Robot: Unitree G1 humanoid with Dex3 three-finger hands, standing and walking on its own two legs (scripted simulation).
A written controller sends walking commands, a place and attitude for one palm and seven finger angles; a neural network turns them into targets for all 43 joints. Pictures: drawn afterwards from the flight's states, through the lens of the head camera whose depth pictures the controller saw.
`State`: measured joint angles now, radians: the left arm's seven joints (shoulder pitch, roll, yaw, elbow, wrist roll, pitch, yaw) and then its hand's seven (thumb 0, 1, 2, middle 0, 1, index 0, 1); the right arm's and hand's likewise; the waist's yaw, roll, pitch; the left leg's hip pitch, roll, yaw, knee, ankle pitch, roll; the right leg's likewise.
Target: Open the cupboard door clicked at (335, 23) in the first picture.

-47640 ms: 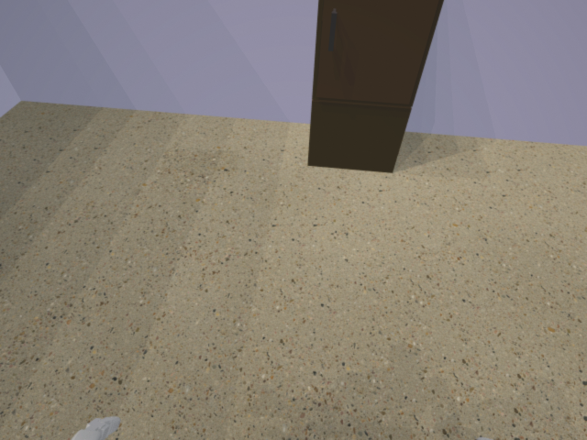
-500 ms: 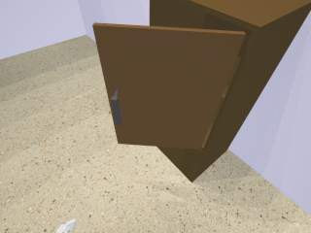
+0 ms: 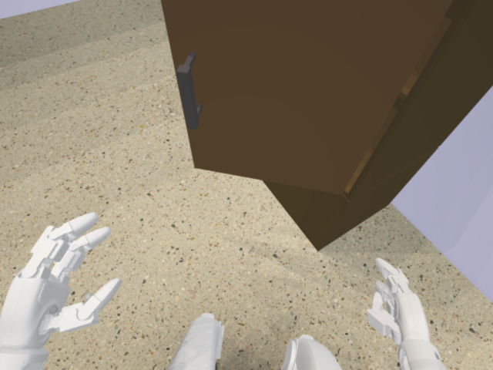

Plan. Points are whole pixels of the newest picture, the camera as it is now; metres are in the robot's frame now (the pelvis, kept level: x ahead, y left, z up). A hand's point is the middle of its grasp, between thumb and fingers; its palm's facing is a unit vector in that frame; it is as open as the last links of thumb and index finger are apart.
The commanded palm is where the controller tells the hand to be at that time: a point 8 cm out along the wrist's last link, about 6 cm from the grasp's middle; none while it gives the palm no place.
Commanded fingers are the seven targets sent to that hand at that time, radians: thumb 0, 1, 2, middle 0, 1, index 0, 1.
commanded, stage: raise the hand with hooked fingers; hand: left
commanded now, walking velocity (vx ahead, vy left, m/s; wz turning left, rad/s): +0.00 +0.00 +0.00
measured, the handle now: (192, 92) +0.58 +0.20 +0.07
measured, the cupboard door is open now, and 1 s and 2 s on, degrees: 46 46 46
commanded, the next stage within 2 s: move the hooked fingers beside the handle in 1.50 s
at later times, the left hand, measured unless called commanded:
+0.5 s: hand (84, 265) +0.23 +0.27 +0.05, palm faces -0.11 -0.99 -0.05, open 12.7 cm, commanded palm +0.22 +0.33 +0.07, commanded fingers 0.00 -0.41 0.34 -0.29 -1.14 -0.29 -1.14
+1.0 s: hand (49, 212) +0.29 +0.33 +0.08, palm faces -0.02 -1.00 -0.07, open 14.0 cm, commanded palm +0.27 +0.37 +0.08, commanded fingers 0.00 -0.50 0.30 -0.30 -1.20 -0.30 -1.20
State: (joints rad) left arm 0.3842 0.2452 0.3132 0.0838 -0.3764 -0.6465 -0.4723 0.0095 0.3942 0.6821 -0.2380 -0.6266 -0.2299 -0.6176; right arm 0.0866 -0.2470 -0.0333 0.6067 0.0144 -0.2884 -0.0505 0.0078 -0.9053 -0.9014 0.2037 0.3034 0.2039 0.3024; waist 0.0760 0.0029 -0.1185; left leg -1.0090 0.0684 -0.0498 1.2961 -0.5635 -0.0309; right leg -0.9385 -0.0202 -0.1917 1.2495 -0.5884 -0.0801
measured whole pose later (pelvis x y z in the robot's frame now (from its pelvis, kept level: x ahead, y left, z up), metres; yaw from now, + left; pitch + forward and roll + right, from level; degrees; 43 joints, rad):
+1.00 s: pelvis +0.00 +0.06 +0.03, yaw -2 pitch +16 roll -4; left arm 0.01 0.43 0.43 0.36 -0.35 -0.33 -0.52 -0.02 -0.50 0.30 -0.30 -1.20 -0.30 -1.19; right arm 0.26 -0.27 0.04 0.54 0.03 -0.22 -0.06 0.01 -0.90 -0.90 0.21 0.30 0.21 0.30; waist 0.00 0.01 -0.11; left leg -0.94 0.03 0.03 1.16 -0.50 0.06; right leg -0.88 -0.05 -0.11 1.08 -0.48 0.01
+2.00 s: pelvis +0.00 +0.03 +0.02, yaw -3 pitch +19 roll -3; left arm -0.25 0.47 0.45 0.60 -0.32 -0.31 -0.53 -0.02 -0.50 0.30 -0.30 -1.20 -0.30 -1.20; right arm 0.29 -0.28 0.03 0.57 0.04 -0.17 -0.07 0.01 -0.90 -0.90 0.21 0.30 0.21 0.30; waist -0.05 0.02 -0.12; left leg -0.99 0.06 0.03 1.17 -0.50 0.02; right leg -0.95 -0.01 -0.11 1.12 -0.49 -0.03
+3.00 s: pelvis +0.00 +0.04 +0.01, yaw -4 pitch +24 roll -4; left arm -0.81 0.60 0.48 1.12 -0.14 -0.41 -0.41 -0.02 -0.50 0.30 -0.30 -1.20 -0.30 -1.20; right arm 0.34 -0.28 0.05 0.63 0.00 0.01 -0.04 0.00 -0.90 -0.90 0.21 0.30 0.21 0.30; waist -0.15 0.01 -0.11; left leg -1.15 0.07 0.03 1.23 -0.52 0.04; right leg -1.10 0.00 -0.10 1.16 -0.49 -0.01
